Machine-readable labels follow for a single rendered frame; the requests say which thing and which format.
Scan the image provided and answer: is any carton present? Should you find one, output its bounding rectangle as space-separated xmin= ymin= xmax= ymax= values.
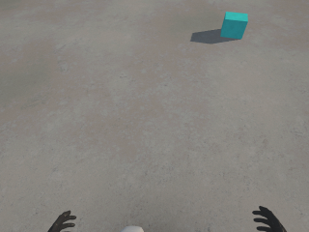
xmin=220 ymin=12 xmax=248 ymax=40

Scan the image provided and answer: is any right robot hand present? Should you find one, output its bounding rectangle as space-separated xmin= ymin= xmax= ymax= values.
xmin=252 ymin=206 xmax=287 ymax=232

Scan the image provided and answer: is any left robot hand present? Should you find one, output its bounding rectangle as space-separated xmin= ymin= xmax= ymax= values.
xmin=47 ymin=210 xmax=76 ymax=232

